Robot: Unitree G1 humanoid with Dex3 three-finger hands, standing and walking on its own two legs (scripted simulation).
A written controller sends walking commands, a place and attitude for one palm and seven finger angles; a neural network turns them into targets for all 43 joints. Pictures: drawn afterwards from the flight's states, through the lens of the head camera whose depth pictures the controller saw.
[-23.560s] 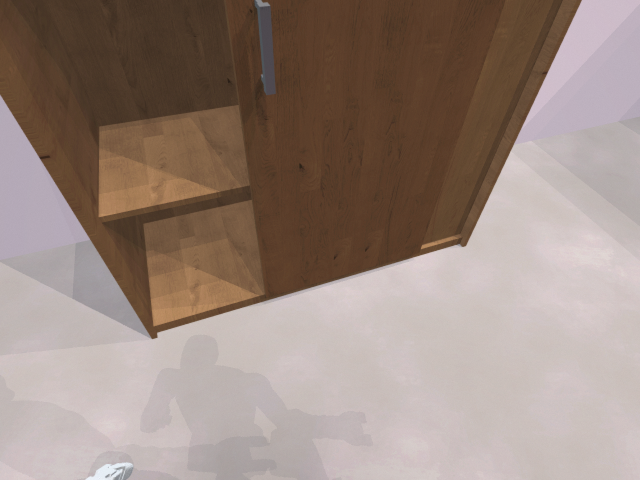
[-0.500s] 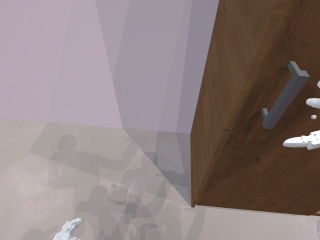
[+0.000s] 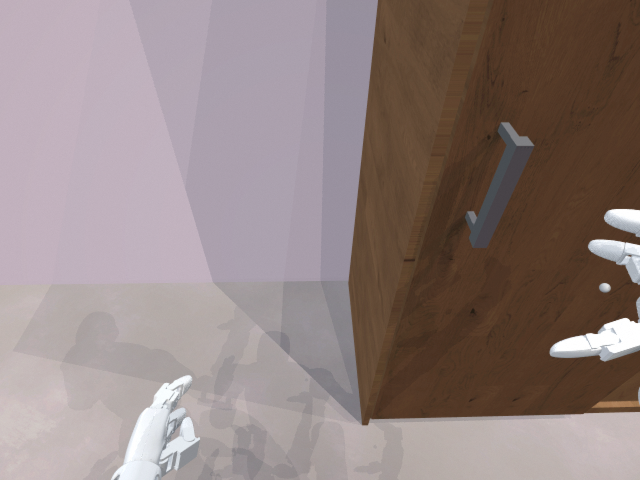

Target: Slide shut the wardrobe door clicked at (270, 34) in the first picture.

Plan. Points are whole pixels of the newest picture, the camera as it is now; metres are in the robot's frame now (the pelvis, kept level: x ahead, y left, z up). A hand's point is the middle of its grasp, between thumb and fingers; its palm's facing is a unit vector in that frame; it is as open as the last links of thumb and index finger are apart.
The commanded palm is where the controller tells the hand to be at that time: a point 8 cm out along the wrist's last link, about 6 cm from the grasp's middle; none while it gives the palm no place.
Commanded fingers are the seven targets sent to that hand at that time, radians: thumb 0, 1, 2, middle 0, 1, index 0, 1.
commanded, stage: slip the hand off the handle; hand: right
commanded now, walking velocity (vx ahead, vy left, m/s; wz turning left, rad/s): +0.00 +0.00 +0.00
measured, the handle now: (491, 188) +0.42 -0.23 +0.17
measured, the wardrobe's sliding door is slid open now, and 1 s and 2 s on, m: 0.00 0.00 0.00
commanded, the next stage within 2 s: draw the hand back to the body in 0.06 s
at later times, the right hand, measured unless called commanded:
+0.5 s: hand (611, 307) +0.24 -0.27 +0.18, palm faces +0.07 +1.00 -0.05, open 14.7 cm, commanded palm +0.19 -0.31 +0.18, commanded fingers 0.00 0.55 -0.20 0.25 1.15 0.25 1.15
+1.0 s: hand (616, 330) +0.22 -0.28 +0.17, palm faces +0.47 +0.84 -0.28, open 12.6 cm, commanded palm +0.17 -0.31 +0.18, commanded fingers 0.00 -0.25 -0.58 0.22 0.68 0.22 0.68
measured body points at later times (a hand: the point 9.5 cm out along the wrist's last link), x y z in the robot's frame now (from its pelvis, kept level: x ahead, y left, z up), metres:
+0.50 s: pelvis -0.01 +0.00 +0.01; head -0.04 +0.01 +0.45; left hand +0.19 +0.22 -0.05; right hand +0.23 -0.33 +0.18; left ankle -0.01 +0.10 -0.73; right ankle +0.05 -0.06 -0.73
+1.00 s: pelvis +0.00 -0.01 +0.01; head -0.02 +0.00 +0.46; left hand +0.18 +0.21 -0.07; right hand +0.19 -0.32 +0.18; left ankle -0.01 +0.10 -0.73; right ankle +0.05 -0.06 -0.73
